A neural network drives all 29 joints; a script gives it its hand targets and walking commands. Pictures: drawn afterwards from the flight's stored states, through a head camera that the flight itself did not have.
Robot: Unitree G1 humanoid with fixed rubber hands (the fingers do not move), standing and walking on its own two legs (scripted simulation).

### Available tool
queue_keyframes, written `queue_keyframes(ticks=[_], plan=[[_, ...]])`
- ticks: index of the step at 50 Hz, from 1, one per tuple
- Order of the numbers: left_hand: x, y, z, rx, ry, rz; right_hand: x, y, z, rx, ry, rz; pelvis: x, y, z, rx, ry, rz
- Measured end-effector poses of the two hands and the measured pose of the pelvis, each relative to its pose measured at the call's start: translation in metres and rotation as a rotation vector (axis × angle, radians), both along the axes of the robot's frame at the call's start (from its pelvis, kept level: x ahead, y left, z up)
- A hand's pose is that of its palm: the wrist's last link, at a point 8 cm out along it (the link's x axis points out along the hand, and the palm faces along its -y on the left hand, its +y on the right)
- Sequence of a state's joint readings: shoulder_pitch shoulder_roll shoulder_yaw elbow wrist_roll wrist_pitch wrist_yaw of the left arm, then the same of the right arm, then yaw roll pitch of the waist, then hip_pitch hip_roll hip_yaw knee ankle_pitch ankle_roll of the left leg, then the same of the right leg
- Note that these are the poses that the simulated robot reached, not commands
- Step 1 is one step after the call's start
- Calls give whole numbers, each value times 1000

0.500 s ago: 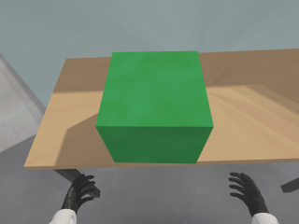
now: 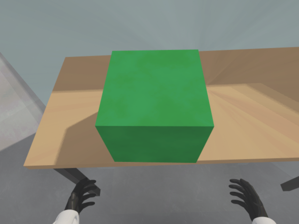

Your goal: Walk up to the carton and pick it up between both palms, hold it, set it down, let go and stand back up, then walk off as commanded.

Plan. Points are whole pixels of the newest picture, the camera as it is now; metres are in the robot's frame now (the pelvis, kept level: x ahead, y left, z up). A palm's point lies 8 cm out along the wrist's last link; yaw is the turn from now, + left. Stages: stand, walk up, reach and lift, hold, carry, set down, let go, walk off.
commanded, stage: let go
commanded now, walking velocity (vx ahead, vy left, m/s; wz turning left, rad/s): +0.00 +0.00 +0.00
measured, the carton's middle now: (154, 107) +0.43 +0.01 +0.01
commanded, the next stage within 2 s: stand in 0.18 s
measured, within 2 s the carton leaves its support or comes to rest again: neither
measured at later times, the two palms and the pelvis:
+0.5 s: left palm (53, 212) +0.15 +0.28 -0.07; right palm (286, 214) +0.14 -0.31 -0.06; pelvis +0.00 +0.00 -0.01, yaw +0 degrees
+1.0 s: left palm (50, 223) +0.13 +0.29 -0.08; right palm (283, 216) +0.14 -0.30 -0.07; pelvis +0.00 +0.00 -0.01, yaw +0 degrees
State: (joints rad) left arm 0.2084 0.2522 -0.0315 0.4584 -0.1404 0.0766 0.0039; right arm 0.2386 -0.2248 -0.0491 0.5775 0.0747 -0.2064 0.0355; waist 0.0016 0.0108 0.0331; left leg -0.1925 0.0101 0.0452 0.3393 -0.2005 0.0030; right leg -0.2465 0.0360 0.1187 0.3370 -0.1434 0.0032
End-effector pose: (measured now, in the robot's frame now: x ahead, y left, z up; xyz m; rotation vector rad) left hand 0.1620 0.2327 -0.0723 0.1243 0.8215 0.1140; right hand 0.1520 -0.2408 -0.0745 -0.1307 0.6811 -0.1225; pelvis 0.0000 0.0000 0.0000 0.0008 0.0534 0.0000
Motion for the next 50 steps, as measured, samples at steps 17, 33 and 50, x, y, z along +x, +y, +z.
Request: queue_keyframes(ticks=[17, 33, 50], plan=[[-1, 29, 5, 134, -48, -58, -11, -42, -1, -152, 103, 15, -1, 2, -8, 0, -50, 0], [-25, 54, 0, 192, -5, -43, -7, -63, 13, -223, 77, 24, -1, 2, -9, 0, -58, 0], [-33, 56, -5, 195, 25, -35, -10, -61, 9, -220, 98, 35, -1, 2, -9, 0, -58, 0]])
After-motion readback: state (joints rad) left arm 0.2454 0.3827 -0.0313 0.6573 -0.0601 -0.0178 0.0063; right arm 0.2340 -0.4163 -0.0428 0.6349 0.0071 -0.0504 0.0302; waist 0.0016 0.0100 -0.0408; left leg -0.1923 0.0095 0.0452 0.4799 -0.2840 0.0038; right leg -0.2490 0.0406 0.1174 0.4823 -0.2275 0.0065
